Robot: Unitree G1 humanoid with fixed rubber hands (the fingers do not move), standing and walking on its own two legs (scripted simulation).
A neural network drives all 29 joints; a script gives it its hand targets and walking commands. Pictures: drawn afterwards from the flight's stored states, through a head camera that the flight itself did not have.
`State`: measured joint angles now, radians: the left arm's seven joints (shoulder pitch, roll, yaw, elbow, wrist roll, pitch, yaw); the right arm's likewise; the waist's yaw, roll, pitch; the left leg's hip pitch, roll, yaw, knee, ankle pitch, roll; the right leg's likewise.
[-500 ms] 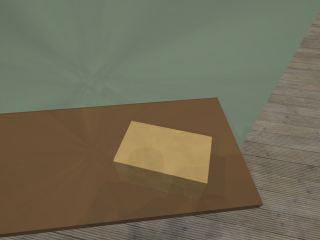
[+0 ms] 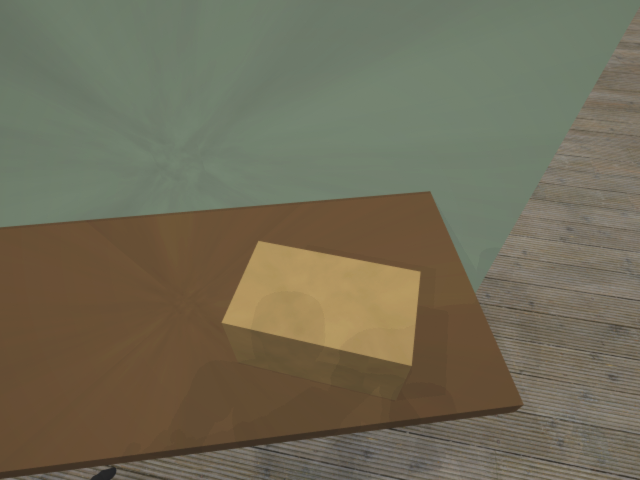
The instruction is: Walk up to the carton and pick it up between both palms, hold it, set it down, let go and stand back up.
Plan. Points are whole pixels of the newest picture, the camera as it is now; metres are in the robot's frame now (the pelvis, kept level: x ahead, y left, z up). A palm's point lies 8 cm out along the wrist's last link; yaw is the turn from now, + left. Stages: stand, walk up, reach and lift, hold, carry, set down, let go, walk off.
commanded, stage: stand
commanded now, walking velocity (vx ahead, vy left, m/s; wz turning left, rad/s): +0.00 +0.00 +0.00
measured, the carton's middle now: (325, 318) +0.39 +0.01 -0.14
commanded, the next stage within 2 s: none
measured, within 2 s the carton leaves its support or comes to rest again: neither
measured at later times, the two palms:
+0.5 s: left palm out of the picture +0.05 +0.32 -0.11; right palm out of the picture +0.06 -0.32 -0.11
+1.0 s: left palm out of the picture +0.07 +0.32 -0.11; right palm out of the picture +0.04 -0.31 -0.11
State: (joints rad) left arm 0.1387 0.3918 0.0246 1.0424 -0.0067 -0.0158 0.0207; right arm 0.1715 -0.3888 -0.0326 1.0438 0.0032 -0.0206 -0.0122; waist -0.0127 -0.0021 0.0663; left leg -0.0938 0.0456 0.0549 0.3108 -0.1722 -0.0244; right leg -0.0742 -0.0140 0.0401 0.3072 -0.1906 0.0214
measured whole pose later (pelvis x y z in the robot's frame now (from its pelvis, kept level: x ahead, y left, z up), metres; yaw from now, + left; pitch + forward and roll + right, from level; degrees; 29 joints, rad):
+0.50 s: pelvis -0.01 +0.00 +0.00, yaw +0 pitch -3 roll +0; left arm 0.17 0.40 0.03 1.06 -0.01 -0.01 0.02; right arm 0.15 -0.40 -0.04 1.04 0.01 -0.01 -0.01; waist 0.00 0.00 0.08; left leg -0.10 0.04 0.06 0.32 -0.17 -0.02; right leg -0.07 -0.02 0.04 0.31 -0.18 0.03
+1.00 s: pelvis -0.01 +0.01 +0.00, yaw +0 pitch -3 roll +0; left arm 0.15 0.39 0.02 1.05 -0.01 -0.01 0.02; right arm 0.18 -0.39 -0.03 1.06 0.00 -0.01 -0.01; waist -0.02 0.00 0.07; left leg -0.10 0.04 0.06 0.32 -0.16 -0.02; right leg -0.08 -0.02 0.05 0.31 -0.18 0.03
